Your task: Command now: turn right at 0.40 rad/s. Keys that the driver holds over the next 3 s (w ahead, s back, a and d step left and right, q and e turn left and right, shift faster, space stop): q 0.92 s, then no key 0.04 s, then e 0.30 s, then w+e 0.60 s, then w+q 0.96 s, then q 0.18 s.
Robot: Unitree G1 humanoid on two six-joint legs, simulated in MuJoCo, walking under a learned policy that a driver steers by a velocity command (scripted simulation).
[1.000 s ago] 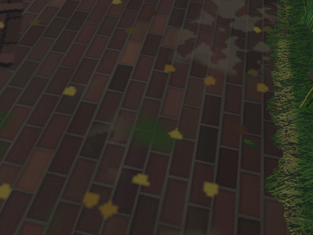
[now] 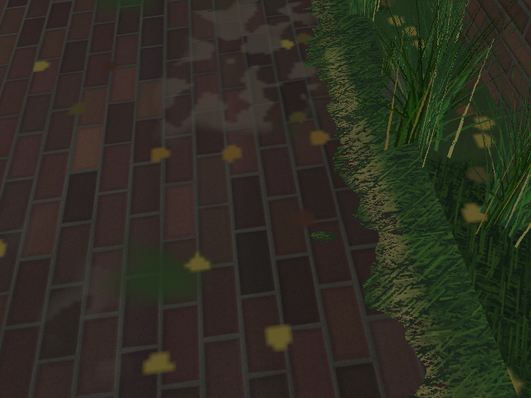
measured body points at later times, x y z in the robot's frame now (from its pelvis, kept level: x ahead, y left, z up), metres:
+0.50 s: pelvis +0.01 +0.01 -0.01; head +0.04 +0.02 +0.43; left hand +0.11 +0.31 -0.11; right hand +0.20 -0.25 -0.11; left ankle +0.00 +0.15 -0.72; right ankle +0.02 -0.08 -0.74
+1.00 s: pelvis +0.00 +0.08 +0.00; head +0.03 +0.12 +0.45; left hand +0.03 +0.41 -0.11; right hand +0.26 -0.12 -0.07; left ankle -0.02 +0.16 -0.74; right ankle +0.07 -0.07 -0.67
